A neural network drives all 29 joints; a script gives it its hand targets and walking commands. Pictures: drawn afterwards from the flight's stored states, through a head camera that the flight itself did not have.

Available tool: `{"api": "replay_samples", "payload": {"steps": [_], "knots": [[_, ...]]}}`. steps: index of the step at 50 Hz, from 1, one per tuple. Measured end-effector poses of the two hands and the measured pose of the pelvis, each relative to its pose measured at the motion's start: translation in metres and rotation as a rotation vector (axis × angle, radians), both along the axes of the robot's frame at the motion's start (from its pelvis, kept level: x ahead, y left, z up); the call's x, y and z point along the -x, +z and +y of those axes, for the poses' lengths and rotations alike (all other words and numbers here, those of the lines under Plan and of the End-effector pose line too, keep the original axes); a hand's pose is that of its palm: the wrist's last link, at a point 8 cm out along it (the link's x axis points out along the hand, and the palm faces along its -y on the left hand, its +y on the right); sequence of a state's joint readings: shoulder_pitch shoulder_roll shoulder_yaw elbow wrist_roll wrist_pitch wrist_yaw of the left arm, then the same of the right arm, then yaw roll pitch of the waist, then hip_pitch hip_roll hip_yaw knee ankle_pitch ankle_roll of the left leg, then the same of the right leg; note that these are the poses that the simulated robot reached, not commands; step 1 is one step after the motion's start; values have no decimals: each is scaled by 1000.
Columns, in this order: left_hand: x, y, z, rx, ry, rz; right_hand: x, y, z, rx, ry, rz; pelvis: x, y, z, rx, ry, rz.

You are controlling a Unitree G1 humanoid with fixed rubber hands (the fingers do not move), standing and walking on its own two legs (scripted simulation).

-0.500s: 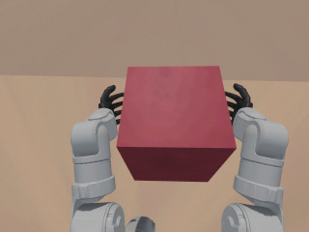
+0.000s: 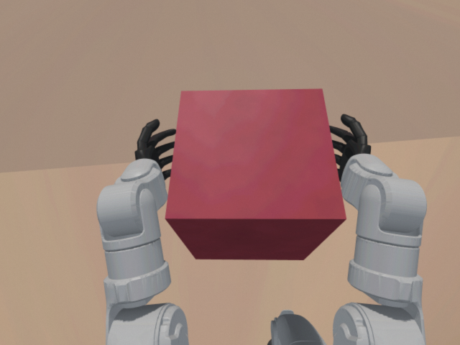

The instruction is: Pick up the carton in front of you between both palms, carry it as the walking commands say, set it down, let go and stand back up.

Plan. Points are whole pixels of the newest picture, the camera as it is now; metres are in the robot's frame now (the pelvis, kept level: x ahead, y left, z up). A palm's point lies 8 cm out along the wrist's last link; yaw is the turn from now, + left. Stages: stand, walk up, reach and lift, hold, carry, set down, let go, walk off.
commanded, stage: carry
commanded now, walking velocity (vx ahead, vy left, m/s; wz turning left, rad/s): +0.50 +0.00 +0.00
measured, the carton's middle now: (250, 186) +0.36 -0.02 +0.08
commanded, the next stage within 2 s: none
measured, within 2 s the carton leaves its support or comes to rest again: neither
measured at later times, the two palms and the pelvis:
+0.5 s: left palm (161, 48) +0.64 +0.14 +0.18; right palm (306, 42) +0.65 -0.16 +0.18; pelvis +0.30 -0.02 +0.02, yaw +0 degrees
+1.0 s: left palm out of the picture +0.93 +0.12 +0.20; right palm out of the picture +0.95 -0.18 +0.20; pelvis +0.60 -0.04 +0.04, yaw +1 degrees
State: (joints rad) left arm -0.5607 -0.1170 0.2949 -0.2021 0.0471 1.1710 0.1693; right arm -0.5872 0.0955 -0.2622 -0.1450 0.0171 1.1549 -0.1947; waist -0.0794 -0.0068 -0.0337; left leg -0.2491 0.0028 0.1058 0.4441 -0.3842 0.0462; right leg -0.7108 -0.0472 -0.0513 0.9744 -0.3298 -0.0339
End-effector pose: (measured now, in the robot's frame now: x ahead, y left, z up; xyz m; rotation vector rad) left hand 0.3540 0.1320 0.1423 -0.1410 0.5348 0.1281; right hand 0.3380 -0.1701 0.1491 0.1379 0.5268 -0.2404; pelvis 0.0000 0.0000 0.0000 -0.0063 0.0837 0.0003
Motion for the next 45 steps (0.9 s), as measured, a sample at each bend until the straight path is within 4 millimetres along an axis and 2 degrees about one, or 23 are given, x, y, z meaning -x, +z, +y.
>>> {"api": "replay_samples", "payload": {"steps": [3,7,13,17,23,28,33,38,42,45], "knots": [[-36,11,0,-20,23,-27,-45,9,-1,-1,32,-26,-42,-2,-10,-2,3,2],[-82,14,-2,-37,60,-25,-108,5,-1,-4,100,-25,-98,-12,-27,24,20,-18],[-128,2,6,-37,127,92,-175,-6,8,-41,144,85,-158,8,-40,-3,15,-14],[-174,14,6,-35,124,62,-217,3,7,-49,126,56,-198,18,-39,-12,16,-8],[-258,35,4,-35,75,-12,-286,23,4,-21,89,-19,-273,21,-26,-9,7,2],[-335,27,5,-25,6,-8,-344,23,6,5,43,-9,-342,12,-8,-38,-10,-17],[-390,19,-5,3,-35,90,-380,13,-3,0,-19,91,-392,31,1,-13,-5,-14],[-442,34,-9,15,-22,54,-435,31,-7,-4,-21,53,-442,46,-1,-2,-7,-8],[-487,53,-7,-6,6,-8,-491,52,-7,-4,12,-7,-491,50,-10,-5,-2,-1],[-524,63,-8,-27,28,-31,-536,59,-8,-4,46,-30,-534,46,-21,-2,2,-3]]}}
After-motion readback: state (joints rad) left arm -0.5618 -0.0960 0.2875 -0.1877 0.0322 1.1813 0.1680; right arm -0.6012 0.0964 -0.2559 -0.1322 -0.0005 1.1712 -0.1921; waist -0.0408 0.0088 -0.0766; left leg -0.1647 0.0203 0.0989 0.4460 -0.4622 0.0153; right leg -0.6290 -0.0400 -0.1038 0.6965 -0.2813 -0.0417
